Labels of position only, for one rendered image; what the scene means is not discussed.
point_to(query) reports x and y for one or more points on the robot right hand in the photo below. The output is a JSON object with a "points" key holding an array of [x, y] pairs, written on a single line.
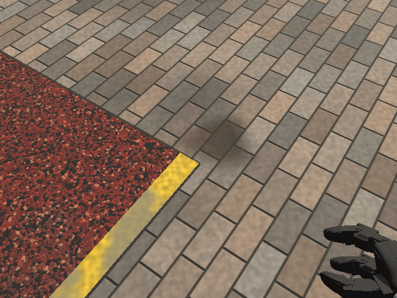
{"points": [[378, 275]]}

